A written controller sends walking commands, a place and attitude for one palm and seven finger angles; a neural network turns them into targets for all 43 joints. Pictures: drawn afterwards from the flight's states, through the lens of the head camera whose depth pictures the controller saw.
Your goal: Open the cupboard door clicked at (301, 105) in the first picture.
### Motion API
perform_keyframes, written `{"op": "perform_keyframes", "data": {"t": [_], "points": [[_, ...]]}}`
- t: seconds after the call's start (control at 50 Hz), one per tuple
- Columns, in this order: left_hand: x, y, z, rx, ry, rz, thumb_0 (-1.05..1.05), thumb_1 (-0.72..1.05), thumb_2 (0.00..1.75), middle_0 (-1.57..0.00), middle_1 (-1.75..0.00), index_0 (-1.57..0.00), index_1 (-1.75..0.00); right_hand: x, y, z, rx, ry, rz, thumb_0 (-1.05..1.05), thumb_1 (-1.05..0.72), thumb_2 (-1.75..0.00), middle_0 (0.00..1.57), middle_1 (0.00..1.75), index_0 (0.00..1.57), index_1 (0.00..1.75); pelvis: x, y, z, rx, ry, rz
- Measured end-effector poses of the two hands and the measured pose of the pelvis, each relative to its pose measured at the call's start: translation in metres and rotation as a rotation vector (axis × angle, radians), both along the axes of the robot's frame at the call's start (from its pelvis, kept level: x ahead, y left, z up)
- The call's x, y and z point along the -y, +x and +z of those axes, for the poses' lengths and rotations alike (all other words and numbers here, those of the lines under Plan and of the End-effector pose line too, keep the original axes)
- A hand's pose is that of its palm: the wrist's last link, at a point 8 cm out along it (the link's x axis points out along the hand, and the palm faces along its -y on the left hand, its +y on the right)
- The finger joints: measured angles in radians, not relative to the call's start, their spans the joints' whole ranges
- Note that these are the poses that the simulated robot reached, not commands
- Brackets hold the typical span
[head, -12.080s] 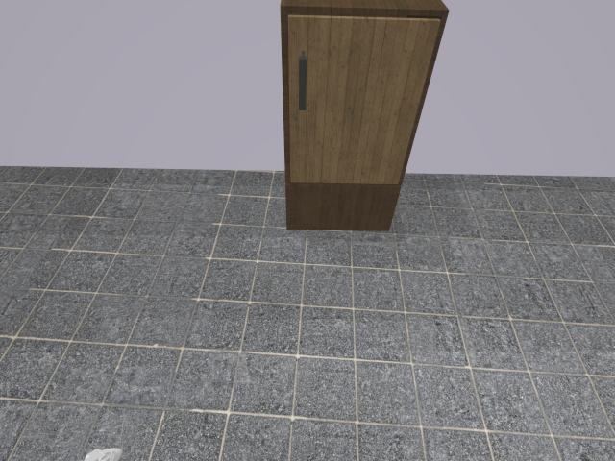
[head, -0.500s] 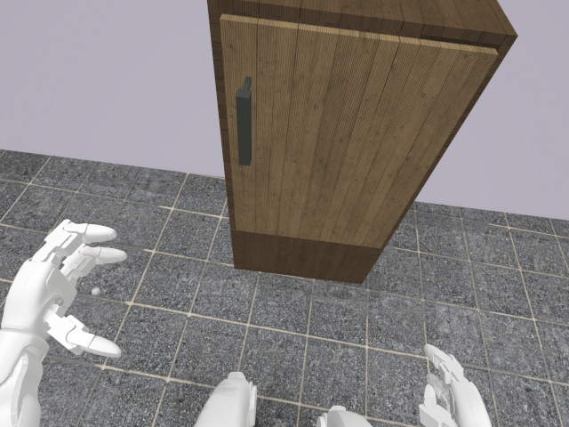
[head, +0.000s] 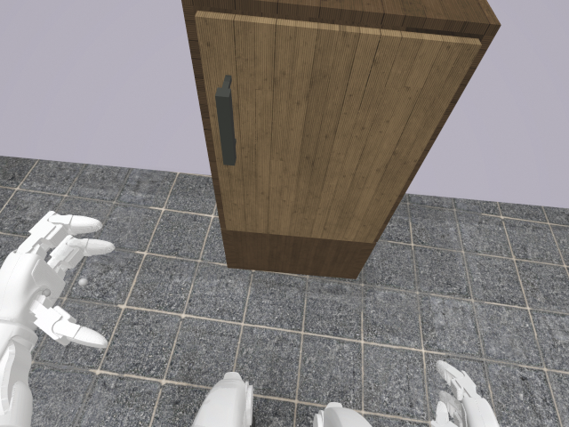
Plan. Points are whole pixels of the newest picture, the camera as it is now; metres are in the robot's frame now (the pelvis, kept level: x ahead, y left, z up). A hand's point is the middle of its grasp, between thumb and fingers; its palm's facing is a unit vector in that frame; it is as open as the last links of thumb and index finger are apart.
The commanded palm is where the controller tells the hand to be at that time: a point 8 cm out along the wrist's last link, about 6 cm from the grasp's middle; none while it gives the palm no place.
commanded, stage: raise the hand with hooked fingers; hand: left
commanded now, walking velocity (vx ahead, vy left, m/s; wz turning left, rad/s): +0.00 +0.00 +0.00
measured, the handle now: (228, 122) +0.60 +0.14 +0.04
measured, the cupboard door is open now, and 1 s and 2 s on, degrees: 0 0 0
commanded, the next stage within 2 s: move the hooked fingers beside the handle in 0.16 s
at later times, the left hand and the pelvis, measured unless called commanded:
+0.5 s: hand (107, 258) +0.32 +0.26 +0.04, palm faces -0.03 -1.00 -0.02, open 14.0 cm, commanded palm +0.31 +0.30 +0.05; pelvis +0.00 -0.01 -0.01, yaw +1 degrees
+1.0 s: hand (151, 204) +0.41 +0.23 +0.04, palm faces -0.02 -1.00 -0.02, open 14.0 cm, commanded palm +0.39 +0.27 +0.04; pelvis +0.01 +0.00 -0.01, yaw -1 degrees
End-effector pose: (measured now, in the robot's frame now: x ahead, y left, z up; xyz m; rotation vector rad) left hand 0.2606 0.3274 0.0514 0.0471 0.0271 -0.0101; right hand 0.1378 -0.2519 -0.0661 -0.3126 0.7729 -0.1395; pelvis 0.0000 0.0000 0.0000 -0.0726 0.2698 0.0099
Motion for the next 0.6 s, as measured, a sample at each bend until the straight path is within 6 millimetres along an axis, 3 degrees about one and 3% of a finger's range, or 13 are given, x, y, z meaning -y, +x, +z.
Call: {"op": "perform_keyframes", "data": {"t": [0.34,0.6], "points": [[0.005,0.001,-0.001,0.006,-0.009,0.003,-0.02,-0.50,0.30,-0.30,-1.20,-0.30,-1.20,-0.001,0.016,-0.003,0.025,0.013,0.022,0.01,-0.90,-0.90,0.21,0.30,0.21,0.30,0.006,0.001,-0.002,-0.001,0.001,0.006],[0.026,0.065,-0.004,0.010,-0.027,-0.042,-0.02,-0.50,0.30,-0.30,-1.20,-0.30,-1.20,0.006,-0.003,-0.013,-0.053,-0.007,-0.022,0.01,-0.90,-0.90,0.21,0.30,0.21,0.30,0.005,0.000,-0.006,-0.022,0.001,-0.001]]}}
